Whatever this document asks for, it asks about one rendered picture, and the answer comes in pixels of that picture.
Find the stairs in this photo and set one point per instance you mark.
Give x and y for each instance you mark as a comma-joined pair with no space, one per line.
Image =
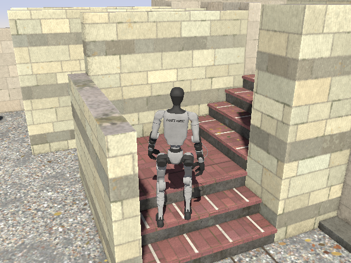
230,131
193,237

